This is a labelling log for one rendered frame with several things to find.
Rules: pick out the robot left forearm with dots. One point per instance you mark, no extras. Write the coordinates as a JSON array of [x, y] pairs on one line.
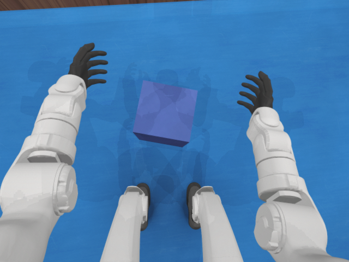
[[57, 125]]

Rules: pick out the robot right hand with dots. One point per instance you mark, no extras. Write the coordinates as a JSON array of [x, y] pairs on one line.
[[264, 93]]

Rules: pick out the right robot upper arm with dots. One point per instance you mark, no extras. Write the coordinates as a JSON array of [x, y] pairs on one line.
[[292, 233]]

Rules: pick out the robot right forearm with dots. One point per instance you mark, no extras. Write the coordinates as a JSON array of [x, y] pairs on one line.
[[278, 178]]

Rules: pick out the left robot upper arm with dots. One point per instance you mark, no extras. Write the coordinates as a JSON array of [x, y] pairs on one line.
[[34, 196]]

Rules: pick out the robot right thigh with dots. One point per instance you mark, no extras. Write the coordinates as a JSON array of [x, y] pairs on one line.
[[218, 241]]

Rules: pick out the carton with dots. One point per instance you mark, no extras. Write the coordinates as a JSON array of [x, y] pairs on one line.
[[165, 114]]

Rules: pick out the robot left hand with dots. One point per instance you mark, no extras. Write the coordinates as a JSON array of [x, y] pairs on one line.
[[81, 64]]

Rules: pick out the right robot foot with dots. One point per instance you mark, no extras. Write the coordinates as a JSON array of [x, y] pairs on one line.
[[191, 190]]

